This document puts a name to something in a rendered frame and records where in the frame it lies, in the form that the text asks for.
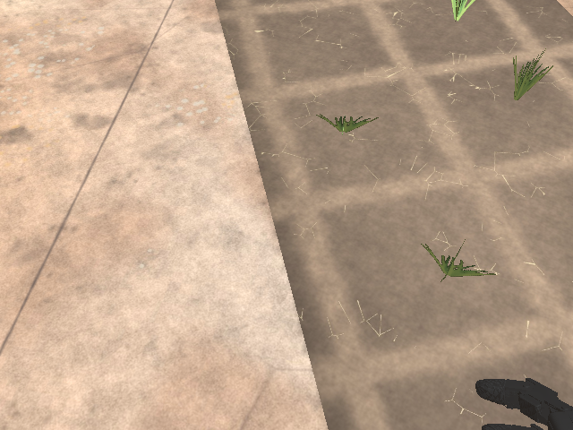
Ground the right robot hand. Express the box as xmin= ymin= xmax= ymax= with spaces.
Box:
xmin=475 ymin=378 xmax=573 ymax=430

